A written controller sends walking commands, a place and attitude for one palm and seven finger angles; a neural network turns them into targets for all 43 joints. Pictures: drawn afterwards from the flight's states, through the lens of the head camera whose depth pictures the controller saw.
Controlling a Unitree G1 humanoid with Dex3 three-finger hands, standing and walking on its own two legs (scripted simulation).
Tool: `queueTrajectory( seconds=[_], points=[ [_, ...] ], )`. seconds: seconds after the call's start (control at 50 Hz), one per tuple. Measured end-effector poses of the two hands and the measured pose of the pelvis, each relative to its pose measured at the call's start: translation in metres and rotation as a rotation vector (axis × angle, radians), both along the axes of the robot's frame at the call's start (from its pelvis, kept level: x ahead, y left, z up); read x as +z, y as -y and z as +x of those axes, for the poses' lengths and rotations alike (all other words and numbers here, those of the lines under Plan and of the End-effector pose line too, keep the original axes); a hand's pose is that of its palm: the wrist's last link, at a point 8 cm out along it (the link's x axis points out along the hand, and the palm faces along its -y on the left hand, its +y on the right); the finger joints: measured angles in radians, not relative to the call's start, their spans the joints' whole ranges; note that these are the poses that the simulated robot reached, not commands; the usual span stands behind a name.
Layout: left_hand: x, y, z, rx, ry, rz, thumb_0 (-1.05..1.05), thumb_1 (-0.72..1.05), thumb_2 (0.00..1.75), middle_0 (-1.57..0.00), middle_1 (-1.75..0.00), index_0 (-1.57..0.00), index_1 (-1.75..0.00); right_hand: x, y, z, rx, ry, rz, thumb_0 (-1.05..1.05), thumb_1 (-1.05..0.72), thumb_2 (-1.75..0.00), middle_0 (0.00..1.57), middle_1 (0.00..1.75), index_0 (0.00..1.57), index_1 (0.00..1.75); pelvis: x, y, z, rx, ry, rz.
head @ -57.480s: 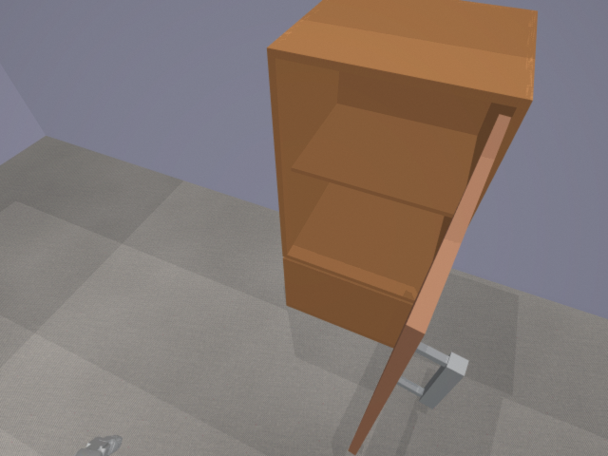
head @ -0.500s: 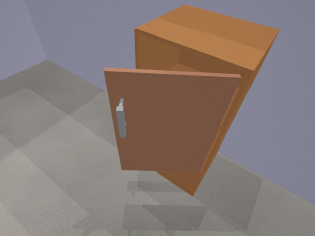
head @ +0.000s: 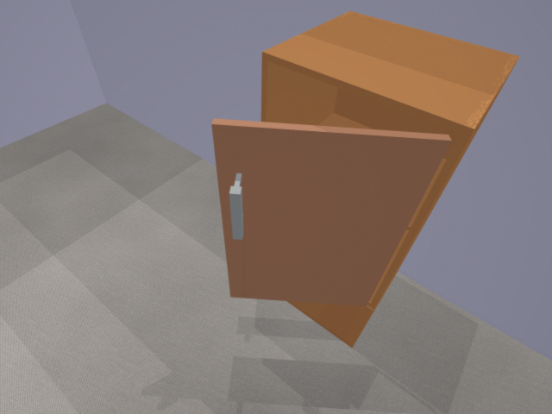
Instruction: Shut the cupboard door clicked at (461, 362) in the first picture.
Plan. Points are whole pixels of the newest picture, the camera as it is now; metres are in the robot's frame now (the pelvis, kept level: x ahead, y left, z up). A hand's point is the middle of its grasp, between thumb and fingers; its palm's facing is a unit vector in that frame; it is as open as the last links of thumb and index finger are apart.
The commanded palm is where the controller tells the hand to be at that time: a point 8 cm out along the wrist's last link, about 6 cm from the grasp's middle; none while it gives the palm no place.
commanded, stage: look again from close up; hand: left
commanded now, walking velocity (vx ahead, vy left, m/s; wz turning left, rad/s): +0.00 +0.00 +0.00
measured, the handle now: (238, 207) +0.49 +0.12 -0.01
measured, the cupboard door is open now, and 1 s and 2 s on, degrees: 34 34 34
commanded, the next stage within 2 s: shuffle to correct the standing spot in 0.46 s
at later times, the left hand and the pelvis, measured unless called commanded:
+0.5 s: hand out of the picture -0.08 +0.15 -0.17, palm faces +0.08 -0.99 -0.15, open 7.4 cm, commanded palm none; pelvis +0.00 +0.01 +0.00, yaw +0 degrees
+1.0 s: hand out of the picture -0.10 +0.14 -0.18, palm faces +0.05 -0.99 -0.11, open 7.4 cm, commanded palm none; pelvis -0.02 +0.00 +0.00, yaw -3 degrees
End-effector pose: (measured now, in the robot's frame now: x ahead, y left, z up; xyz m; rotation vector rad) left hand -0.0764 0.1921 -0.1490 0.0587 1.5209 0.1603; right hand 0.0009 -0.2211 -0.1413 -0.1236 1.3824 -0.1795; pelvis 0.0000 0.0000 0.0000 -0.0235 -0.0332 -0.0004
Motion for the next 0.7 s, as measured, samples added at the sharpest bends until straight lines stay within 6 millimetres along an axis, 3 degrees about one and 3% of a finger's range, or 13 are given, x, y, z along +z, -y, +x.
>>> queueTrajectory(
  seconds=[0.32, 0.7],
  points=[
    [0.002, -0.009, 0.003, 0.002, 0.014, 0.016, 0.0, 0.91, 0.89, -0.2, -0.3, -0.2, -0.3, -0.002, -0.01, -0.003, -0.008, -0.003, 0.016, 0.01, -0.92, -0.9, 0.2, 0.3, 0.2, 0.3, 0.001, -0.007, 0.0, 0.002, 0.003, 0.006],
    [0.002, -0.002, -0.016, 0.02, -0.025, -0.015, 0.0, 0.91, 0.89, -0.2, -0.3, -0.2, -0.3, -0.001, -0.014, -0.016, -0.021, -0.016, 0.012, 0.01, -0.91, -0.9, 0.2, 0.3, 0.2, 0.3, 0.002, -0.008, -0.009, -0.004, 0.001, 0.001]
  ],
)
